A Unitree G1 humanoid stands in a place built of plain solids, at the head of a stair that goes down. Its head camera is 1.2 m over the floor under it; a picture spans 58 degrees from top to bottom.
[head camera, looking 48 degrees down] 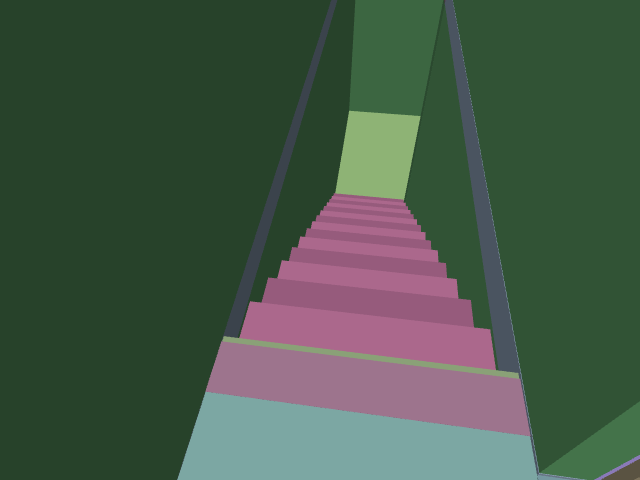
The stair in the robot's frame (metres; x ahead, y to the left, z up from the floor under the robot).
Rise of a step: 0.18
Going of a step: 0.25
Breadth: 0.89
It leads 8 degrees to the right of straight ahead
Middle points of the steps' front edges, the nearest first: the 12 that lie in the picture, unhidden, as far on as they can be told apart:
0.62 -0.14 0.00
0.87 -0.17 -0.18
1.12 -0.21 -0.36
1.37 -0.24 -0.54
1.61 -0.28 -0.72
1.86 -0.31 -0.90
2.11 -0.35 -1.08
2.36 -0.38 -1.26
2.61 -0.41 -1.44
2.85 -0.45 -1.62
3.10 -0.48 -1.80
3.35 -0.52 -1.98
